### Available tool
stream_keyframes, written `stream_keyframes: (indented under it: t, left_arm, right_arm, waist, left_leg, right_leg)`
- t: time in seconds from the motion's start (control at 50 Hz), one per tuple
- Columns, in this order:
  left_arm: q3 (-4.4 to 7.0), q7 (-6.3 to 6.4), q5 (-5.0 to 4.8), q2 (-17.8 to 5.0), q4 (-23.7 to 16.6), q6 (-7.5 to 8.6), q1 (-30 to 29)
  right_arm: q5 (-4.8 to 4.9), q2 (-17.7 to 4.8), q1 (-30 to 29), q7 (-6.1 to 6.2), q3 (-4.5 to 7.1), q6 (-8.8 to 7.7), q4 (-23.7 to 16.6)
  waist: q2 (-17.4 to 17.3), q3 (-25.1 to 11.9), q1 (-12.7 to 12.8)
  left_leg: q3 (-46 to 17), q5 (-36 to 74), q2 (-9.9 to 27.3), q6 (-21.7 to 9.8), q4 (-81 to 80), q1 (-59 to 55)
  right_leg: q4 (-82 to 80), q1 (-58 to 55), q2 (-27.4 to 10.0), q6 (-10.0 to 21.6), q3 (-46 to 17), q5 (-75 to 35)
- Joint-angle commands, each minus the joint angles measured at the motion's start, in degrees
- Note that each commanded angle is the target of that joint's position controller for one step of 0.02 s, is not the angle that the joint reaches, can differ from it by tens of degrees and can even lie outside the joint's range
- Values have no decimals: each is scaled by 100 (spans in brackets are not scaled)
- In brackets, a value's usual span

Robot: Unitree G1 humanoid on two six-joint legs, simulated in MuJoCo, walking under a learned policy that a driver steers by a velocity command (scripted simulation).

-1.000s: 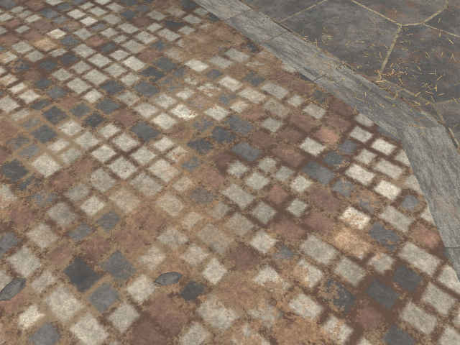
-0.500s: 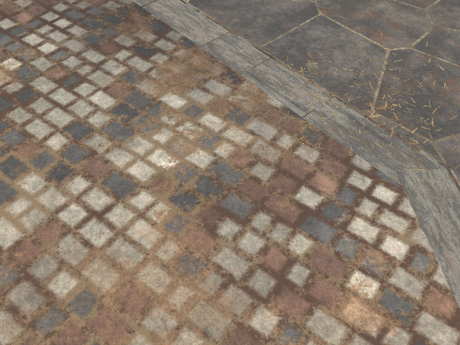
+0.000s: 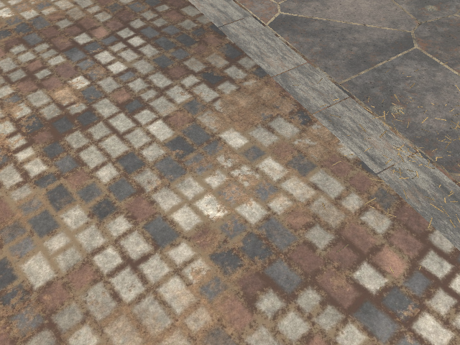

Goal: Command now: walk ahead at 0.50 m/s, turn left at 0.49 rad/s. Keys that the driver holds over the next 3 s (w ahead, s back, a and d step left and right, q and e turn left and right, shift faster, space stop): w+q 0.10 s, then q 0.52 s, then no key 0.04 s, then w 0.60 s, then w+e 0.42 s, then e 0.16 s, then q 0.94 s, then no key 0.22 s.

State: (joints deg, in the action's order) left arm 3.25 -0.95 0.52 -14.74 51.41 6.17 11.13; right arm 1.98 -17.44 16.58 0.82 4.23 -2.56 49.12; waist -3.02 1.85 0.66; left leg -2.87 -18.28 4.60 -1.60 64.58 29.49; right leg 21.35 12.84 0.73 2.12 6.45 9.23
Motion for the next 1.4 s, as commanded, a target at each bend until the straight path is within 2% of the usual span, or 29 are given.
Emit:
stream_keyframes:
  t: [0.02,0.2,0.28,0.3,0.32,0.34,0.36,0.38,0.42,0.44,0.48,0.64,0.78,0.8,0.82,0.84,0.86,0.88,0.92,1.06,1.14,1.2,1.24,1.26,1.28,1.3,1.32,1.36,1.4]
  left_arm:
    - [170,49,13,-710,-210,127,-180]
    - [278,248,-75,-1128,-94,-155,124]
    - [376,317,-277,-1356,-190,-349,-87]
    - [349,315,-292,-1258,-240,-384,-173]
    - [272,273,-128,-1039,-276,-358,117]
    - [79,183,227,-374,-434,-299,677]
    - [88,108,35,-743,-398,-230,789]
    - [173,98,-176,-1019,-526,-235,172]
    - [174,236,-73,-947,-570,-326,-181]
    - [206,277,-36,-1013,-584,-406,-140]
    - [210,303,-2,-928,-586,-500,-4]
    - [158,348,-29,-773,-783,-596,-477]
    - [100,131,-81,-654,-799,-305,-252]
    - [104,109,-62,-639,-715,-252,-56]
    - [148,120,4,-859,-639,-204,303]
    - [244,138,111,-1348,-523,-189,730]
    - [348,79,158,-1573,-460,-150,863]
    - [292,107,70,-1317,-553,-106,625]
    - [208,167,-91,-1005,-589,-111,495]
    - [168,174,-128,-1001,-420,-167,1041]
    - [214,124,-193,-1205,-328,-217,1318]
    - [250,122,-246,-1315,-292,-283,1228]
    - [161,128,-201,-1076,-337,-263,1149]
    - [-16,118,-79,-575,-616,-177,1280]
    - [-85,121,-144,-403,-641,-55,1397]
    - [89,93,-311,-989,-674,-7,1003]
    - [119,73,-350,-1058,-731,-5,725]
    - [132,80,-218,-871,-688,-90,632]
    - [95,63,-233,-602,-632,-218,791]
  right_arm:
    - [-29,-154,120,-11,78,94,-447]
    - [-144,-40,-1201,-321,11,55,-1109]
    - [-162,-488,-501,-414,227,133,-1163]
    - [-159,-743,193,-369,372,123,-983]
    - [-171,-1188,593,-221,521,143,-927]
    - [-252,-1709,280,-121,535,179,-1101]
    - [-315,-1469,260,-217,438,110,-1368]
    - [-260,-1161,-35,-267,374,72,-1454]
    - [-107,-811,-591,-211,274,79,-1450]
    - [-160,-743,-749,-167,247,106,-1493]
    - [-280,-818,-807,-119,264,114,-1567]
    - [-188,-898,-754,116,290,302,-1656]
    - [-197,-629,-512,58,109,343,-1486]
    - [-197,-525,-430,60,61,333,-1434]
    - [-196,-319,-451,66,-9,297,-1443]
    - [-158,-56,-496,59,-72,217,-1584]
    - [-111,-486,-917,58,35,89,-1813]
    - [-79,-755,-937,35,126,16,-1750]
    - [-158,-666,-770,-42,134,-21,-1559]
    - [-107,18,-1639,-188,-68,-167,-1736]
    - [-36,-95,-1906,-278,-58,-212,-1817]
    - [-20,-317,-1490,-296,27,-240,-1731]
    - [-68,-753,-105,-193,253,-211,-1329]
    - [-229,-1330,851,-131,383,-169,-1210]
    - [-200,-1291,1118,-161,357,-134,-1072]
    - [-181,-874,810,-169,216,-161,-1058]
    - [-159,-655,401,-166,137,-174,-1089]
    - [-214,-362,-170,-192,42,-224,-1090]
    - [-248,-304,-376,-200,56,-322,-1002]
  waist:
    - [763,-64,-112]
    - [573,169,224]
    - [821,-358,-305]
    - [625,-704,-677]
    - [-139,-1061,-786]
    - [-1491,-1533,-41]
    - [-797,-2805,-318]
    - [-183,-2237,-436]
    - [299,-1079,-148]
    - [167,-915,18]
    - [-50,-931,137]
    - [-378,-888,-59]
    - [-591,-709,-65]
    - [-452,-590,34]
    - [-9,-541,146]
    - [1152,-493,113]
    - [1614,109,286]
    - [1255,346,193]
    - [1176,211,98]
    - [1167,174,510]
    - [1176,279,603]
    - [1201,153,193]
    - [845,-757,-530]
    - [-355,-1845,-792]
    - [-1332,-2216,-762]
    - [-786,-1363,-760]
    - [-574,-785,-599]
    - [-338,-181,-277]
    - [-398,-64,-52]
  left_leg:
    - [-319,534,457,62,-141,759]
    - [519,1985,74,55,-2615,463]
    - [796,1153,-438,-341,-3042,-505]
    - [842,1659,-680,-521,-3549,-1412]
    - [36,3692,-198,-792,-3743,-2702]
    - [-2156,6415,1195,-1760,-3192,-4281]
    - [-3476,5191,1794,-2403,-3813,-4560]
    - [-2861,4248,1466,-2128,-4096,-4081]
    - [-2029,2977,942,-1568,-4417,-2590]
    - [-1854,2770,795,-1468,-4555,-1989]
    - [-1688,2901,621,-1426,-4665,-1489]
    - [-1922,730,274,-1108,-4698,-1386]
    - [-2268,-1436,194,-965,-4628,-1024]
    - [-2197,-1661,6,-796,-4481,-798]
    - [-1852,-1732,-319,-522,-3730,-290]
    - [-597,-1433,-1152,-148,-2219,657]
    - [-545,-1406,-1058,-78,-1415,1622]
    - [-791,-907,-789,-73,-986,1845]
    - [-499,-178,-549,48,-845,1941]
    - [345,1180,-325,292,-2465,744]
    - [469,1141,-399,198,-3244,146]
    - [517,1112,-493,-99,-3739,-727]
    - [316,1152,-346,-445,-3870,-2878]
    - [-1697,783,1160,-1135,-3766,-5093]
    - [-3577,-409,1876,-1612,-4674,-5351]
    - [-3112,-861,1705,-1383,-4855,-4671]
    - [-2343,-608,1492,-1182,-4973,-3976]
    - [-1329,286,1043,-1004,-5381,-2866]
    - [-739,1017,927,-993,-5657,-2318]
  right_leg:
    - [-1426,-441,-1661,863,-1123,-668]
    - [-869,-1019,-1520,624,406,-2975]
    - [675,-1470,-1604,336,497,-4434]
    - [1705,-1248,-1365,136,607,-4111]
    - [3244,-187,-983,-251,662,-2211]
    - [5301,1894,45,-654,339,3097]
    - [6113,2196,176,-609,-1042,3314]
    - [6043,2494,-62,-479,-1190,2722]
    - [5188,2510,-431,-441,-1128,1860]
    - [4868,2150,-489,-423,-1171,1659]
    - [4464,1731,-363,-453,-1105,1424]
    - [2808,1722,-137,-711,-1273,685]
    - [956,295,-24,-326,-735,730]
    - [420,-144,-78,-174,-715,623]
    - [-14,-693,-741,113,-1397,971]
    - [-628,-1155,-1695,714,-2943,2110]
    - [-1171,-876,-2359,1319,-4409,2887]
    - [-1146,-854,-2271,1291,-4185,2974]
    - [-1127,-1195,-1787,905,-3308,2377]
    - [-1302,-799,-1193,740,-1624,171]
    - [-1154,-791,-1413,790,-1611,-61]
    - [-729,-854,-1572,659,-1588,-1022]
    - [1015,-259,-1091,335,-1005,-2192]
    - [3229,1615,-515,-82,-541,-736]
    - [4450,2757,2,-158,-1010,2381]
    - [5037,3262,-333,-69,-1299,2130]
    - [4987,3307,-562,9,-1189,1580]
    - [4544,2924,-848,-41,-1144,809]
    - [4436,2552,-905,-130,-1179,460]
